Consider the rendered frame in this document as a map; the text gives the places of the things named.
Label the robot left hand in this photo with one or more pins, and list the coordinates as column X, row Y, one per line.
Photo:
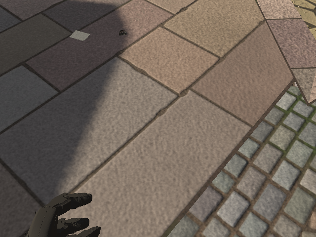
column 46, row 223

